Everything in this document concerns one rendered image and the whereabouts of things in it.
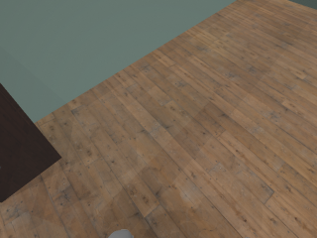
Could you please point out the cupboard door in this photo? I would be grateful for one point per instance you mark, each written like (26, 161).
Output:
(13, 134)

